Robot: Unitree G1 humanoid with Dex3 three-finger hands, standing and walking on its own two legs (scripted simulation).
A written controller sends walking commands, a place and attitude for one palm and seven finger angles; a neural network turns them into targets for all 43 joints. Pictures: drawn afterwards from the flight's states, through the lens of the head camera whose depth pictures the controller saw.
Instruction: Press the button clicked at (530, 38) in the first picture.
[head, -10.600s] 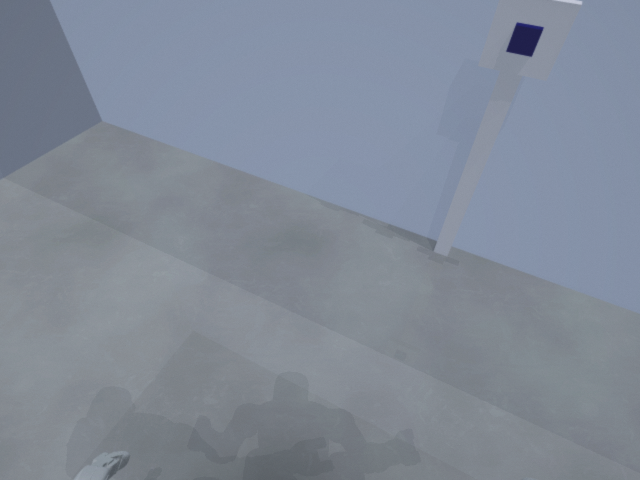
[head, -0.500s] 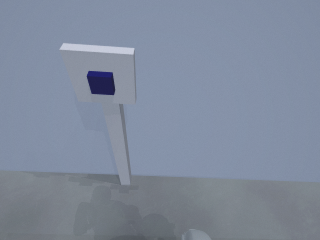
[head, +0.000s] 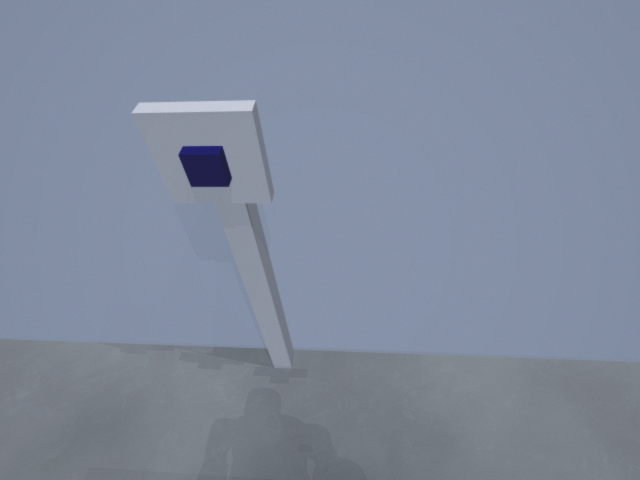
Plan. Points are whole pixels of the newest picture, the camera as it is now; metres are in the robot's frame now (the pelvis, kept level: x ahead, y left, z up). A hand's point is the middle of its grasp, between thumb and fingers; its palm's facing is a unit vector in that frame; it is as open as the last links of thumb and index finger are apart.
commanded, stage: come to a stop and stand still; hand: left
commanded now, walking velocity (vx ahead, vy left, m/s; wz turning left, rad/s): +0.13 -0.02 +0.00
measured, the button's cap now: (206, 165) +0.53 +0.23 +0.10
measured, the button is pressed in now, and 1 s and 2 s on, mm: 0 0 0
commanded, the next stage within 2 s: look again from close up in 0.86 s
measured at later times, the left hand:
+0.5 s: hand out of the picture +0.04 +0.22 -0.18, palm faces -0.01 -0.98 -0.20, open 7.3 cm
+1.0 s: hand out of the picture +0.02 +0.20 -0.18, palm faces +0.03 -0.98 -0.21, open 7.3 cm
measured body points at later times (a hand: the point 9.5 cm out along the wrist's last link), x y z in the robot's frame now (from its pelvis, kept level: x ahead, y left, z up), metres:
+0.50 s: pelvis +0.01 +0.04 -0.01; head +0.03 +0.04 +0.44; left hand +0.04 +0.27 -0.17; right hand -0.04 -0.17 -0.17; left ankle -0.04 +0.17 -0.75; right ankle +0.02 -0.07 -0.75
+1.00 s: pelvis +0.01 +0.02 -0.01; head +0.02 +0.02 +0.44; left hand +0.02 +0.25 -0.16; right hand +0.02 -0.20 -0.17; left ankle -0.04 +0.16 -0.74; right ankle +0.02 -0.07 -0.75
